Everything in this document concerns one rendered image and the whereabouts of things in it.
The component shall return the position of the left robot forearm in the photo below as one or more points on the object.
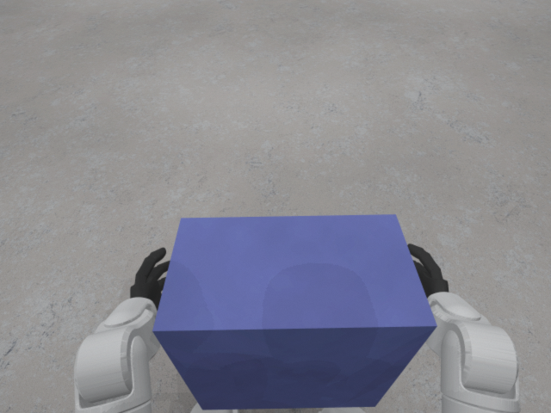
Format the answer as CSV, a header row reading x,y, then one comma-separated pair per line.
x,y
111,371

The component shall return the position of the robot left hand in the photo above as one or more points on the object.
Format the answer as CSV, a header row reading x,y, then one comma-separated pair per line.
x,y
147,284

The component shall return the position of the right robot forearm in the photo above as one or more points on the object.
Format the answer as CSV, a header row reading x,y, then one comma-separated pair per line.
x,y
479,363

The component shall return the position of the robot right hand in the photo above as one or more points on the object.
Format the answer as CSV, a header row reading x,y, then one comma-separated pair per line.
x,y
430,274

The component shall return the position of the carton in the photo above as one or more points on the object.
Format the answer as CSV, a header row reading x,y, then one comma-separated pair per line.
x,y
291,312

